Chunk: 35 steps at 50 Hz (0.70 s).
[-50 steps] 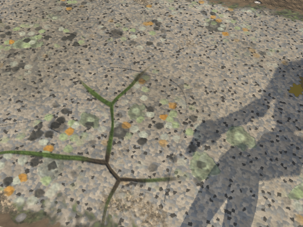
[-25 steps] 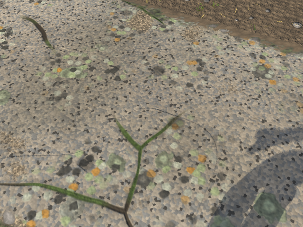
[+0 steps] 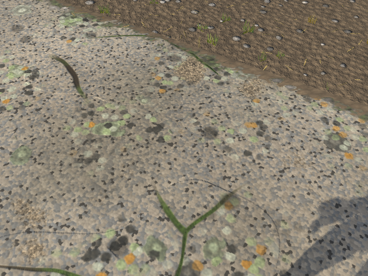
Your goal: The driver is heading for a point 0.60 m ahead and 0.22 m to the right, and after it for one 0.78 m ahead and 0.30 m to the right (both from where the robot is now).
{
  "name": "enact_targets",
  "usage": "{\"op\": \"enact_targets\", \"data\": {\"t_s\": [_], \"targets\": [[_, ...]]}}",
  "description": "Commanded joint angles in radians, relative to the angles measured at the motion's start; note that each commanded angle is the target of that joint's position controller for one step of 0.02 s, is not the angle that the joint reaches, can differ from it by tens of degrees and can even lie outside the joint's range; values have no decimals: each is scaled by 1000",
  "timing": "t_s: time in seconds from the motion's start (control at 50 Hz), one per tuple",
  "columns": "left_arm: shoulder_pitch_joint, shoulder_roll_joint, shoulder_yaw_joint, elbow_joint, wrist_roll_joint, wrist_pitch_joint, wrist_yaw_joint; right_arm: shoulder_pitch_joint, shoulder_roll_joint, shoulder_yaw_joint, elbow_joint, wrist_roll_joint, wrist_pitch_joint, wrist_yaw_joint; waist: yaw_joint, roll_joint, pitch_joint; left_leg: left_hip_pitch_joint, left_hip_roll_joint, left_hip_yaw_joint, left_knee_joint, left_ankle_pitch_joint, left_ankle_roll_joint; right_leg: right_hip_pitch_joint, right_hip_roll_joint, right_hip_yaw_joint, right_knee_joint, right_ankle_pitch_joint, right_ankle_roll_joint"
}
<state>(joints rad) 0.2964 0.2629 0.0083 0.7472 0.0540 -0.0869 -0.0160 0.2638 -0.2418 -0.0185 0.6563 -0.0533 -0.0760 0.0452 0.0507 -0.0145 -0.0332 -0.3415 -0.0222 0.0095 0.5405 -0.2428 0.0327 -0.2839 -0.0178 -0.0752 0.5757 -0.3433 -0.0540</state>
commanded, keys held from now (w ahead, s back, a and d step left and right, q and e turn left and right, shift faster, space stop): w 0.18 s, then w+e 0.62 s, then e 0.20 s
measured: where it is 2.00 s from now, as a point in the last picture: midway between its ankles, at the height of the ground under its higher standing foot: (212, 244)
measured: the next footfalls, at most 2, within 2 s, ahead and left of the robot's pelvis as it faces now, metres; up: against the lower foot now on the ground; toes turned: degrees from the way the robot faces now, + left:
right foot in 0.56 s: +0.44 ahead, -0.11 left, +0.00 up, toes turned -10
left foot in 0.98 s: +0.80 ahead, +0.00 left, +0.00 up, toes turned -29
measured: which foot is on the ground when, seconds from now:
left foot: down 0.00-0.56, up 0.58-0.96, down 0.98-1.00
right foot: down 0.00-0.00, up 0.02-0.54, down 0.56-0.98, up 1.00-1.00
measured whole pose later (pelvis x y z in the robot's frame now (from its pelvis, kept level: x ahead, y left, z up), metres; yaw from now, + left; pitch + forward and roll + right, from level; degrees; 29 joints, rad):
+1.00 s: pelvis +0.57 -0.03 -0.01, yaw -25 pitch +4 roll -1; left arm 0.42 0.28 0.07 0.86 -0.02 -0.03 0.03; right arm -0.05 -0.24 0.00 0.60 -0.02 -0.13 -0.03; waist 0.10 0.00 0.00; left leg -0.54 -0.01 -0.09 0.47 0.01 -0.01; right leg -0.20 0.14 0.23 0.73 -0.54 -0.04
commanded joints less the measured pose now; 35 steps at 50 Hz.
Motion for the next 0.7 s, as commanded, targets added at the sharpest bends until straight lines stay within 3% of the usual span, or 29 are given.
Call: {"op": "enact_targets", "data": {"t_s": [0.02, 0.04, 0.06, 0.08, 0.1, 0.12, 0.14, 0.16, 0.2, 0.24, 0.26, 0.3, 0.36, 0.38, 0.42, 0.48, 0.52, 0.54, 0.56, 0.58, 0.6, 0.62, 0.64, 0.66, 0.68, 0.7], "targets": [[-7, 60, 12, -77, 4, -1, -39, 132, -187, -78, -13, 1, -46, -19, -63, 266, -2, 369, 226, -386, -248, -200, 192, -359, 0, 87, 136, -189, -42], [-104, 68, 3, -89, 19, -19, -47, 182, -180, -78, -29, -8, -56, -43, -171, 212, 19, 450, 336, -711, -316, -335, 331, -584, 28, 179, 401, -192, 3], [-134, 62, 5, -75, 10, -37, -34, 195, -166, -72, -5, -27, -65, -55, -183, 124, 19, 516, 373, -744, -308, -291, 343, -758, 51, 296, 637, -106, -8], [-110, 68, 6, -49, -7, -50, -17, 190, -144, -64, 16, -47, -63, -48, -151, 88, 9, 496, 348, -654, -301, -222, 296, -812, 51, 322, 799, -3, -14], [-106, 79, 13, -36, -3, -52, 0, 184, -103, -41, 31, -52, -55, -34, -122, 74, 1, 448, 298, -539, -292, -132, 244, -792, 50, 331, 839, 108, -25], [-124, 86, 14, -36, 14, -47, 0, 123, -54, -22, 23, -38, -50, -27, -87, 67, -2, 403, 248, -422, -295, -68, 210, -765, 32, 300, 827, 177, -16], [-129, 84, 12, -29, 27, -37, -12, 87, -32, -13, 12, -26, -44, -29, -68, 77, -15, 376, 210, -352, -311, -30, 192, -731, 13, 248, 794, 204, 7], [-144, 87, 12, -19, 31, -30, -27, 98, -30, -11, 9, -25, -39, -32, -72, 82, -12, 361, 197, -323, -328, -6, 197, -720, 0, 204, 775, 211, 34], [-194, 81, 9, -12, 17, -27, -48, 175, -41, -13, 39, -41, -36, -25, -108, 93, 17, 374, 208, -300, -341, 51, 220, -774, 2, 177, 772, 241, 65], [-266, 48, 1, -23, 6, -25, -51, 251, -50, -12, 83, -56, -39, -14, -133, 101, 52, 416, 242, -269, -361, 171, 237, -864, -3, 183, 726, 296, 56], [-292, 50, 2, -30, 5, -25, -51, 257, -53, -9, 96, -60, -42, -9, -131, 94, 56, 425, 246, -238, -369, 234, 236, -870, -1, 178, 686, 334, 49], [-325, 58, 9, -38, 6, -24, -61, 231, -54, 3, 105, -57, -48, -2, -116, 86, 54, 385, 231, -155, -392, 311, 222, -807, -8, 134, 579, 424, 41], [-420, 20, 4, -80, -5, 6, -88, 267, -54, 17, 155, -43, -42, 0, -117, 102, 90, 258, 217, -52, -451, 373, 166, -608, -9, 26, 404, 485, 37], [-450, 14, 1, -95, -11, 14, -92, 293, -64, 18, 182, -44, -42, 0, -119, 102, 116, 262, 227, -36, -464, 414, 145, -584, -2, 17, 354, 489, 26], [-464, 24, 11, -114, -18, 33, -87, 291, -85, 18, 221, -40, -54, 12, -80, 117, 138, 292, 232, 17, -472, 613, 100, -478, 27, -12, 225, 444, -7], [-453, 52, 24, -127, -47, 55, -67, 337, -137, 10, 288, -25, -70, 32, -34, 150, 103, 495, 231, 85, -367, 1163, 14, -376, 88, -52, 73, 325, -35], [-311, 79, 37, -68, -57, 49, -46, 335, -216, -15, 295, -22, -42, 34, 6, 159, 71, 601, 258, 86, -215, 1446, -33, -283, 126, -60, -8, 292, -35], [-113, 118, 61, 5, -73, 37, -31, 274, -256, -30, 269, -31, -17, 42, 80, 117, 7, 562, 236, 106, -24, 1496, -62, -71, 150, -53, -113, 411, -49], [146, 129, 73, 99, -64, 32, -12, 264, -226, -20, 238, -61, 0, 45, 141, 71, -144, 248, 211, 59, 254, 1287, -84, 412, 105, 54, -7, 444, -100], [285, 142, 76, 167, -17, 24, -18, 372, -70, 22, 233, -110, -4, 54, 97, -154, -325, -217, 17, 10, 758, 104, -156, 948, -54, 320, 138, 755, -336], [447, 155, 86, 209, -7, 2, -21, 259, -28, 42, 151, -51, -28, 62, 193, -121, -438, -511, -66, -167, 956, -265, -157, 1076, -233, 638, -32, 520, -429], [370, 165, 100, 215, 4, -20, -14, 5, -110, 12, 81, 5, -43, 43, 219, -29, -149, -625, -15, -184, 1051, -214, -110, 779, -242, 606, -159, 417, -349], [207, 114, 81, 196, -3, -36, -22, -26, -112, 11, 79, 2, -52, 10, 124, 28, -49, -571, 30, -189, 1009, -164, -67, 522, -226, 582, -222, 309, -319], [48, 30, 49, 168, -7, -40, -30, 36, -89, 20, 91, -29, -43, -14, 4, 55, -51, -437, 78, -204, 926, -101, -17, 274, -207, 548, -298, 321, -319], [-43, -30, 18, 150, -4, -40, -42, 35, -41, 34, 86, -55, -29, -31, -68, 52, -13, -315, 106, -183, 861, -73, 26, 37, -173, 508, -362, 308, -308], [-123, -37, 10, 116, -12, -43, -53, 37, -41, 33, 77, -59, -13, -39, -111, 19, 28, -249, 115, -159, 800, -137, 27, -114, -159, 481, -405, 298, -311]]}}
Over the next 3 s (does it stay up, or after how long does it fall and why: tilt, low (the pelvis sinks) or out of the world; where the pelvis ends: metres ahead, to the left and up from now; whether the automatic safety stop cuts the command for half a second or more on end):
stays up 0.63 -0.12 -0.01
